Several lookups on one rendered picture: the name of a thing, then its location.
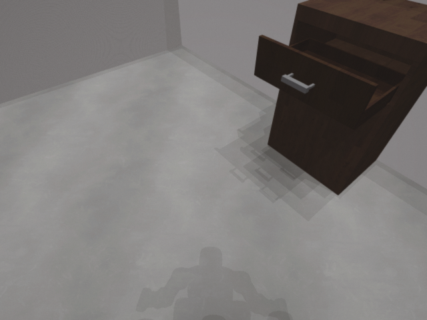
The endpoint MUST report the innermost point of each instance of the drawer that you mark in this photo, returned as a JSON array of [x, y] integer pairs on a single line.
[[348, 88]]

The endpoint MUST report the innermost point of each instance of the cabinet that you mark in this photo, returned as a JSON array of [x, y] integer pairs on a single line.
[[392, 33]]

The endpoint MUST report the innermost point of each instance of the handle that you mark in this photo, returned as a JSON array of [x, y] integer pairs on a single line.
[[287, 79]]

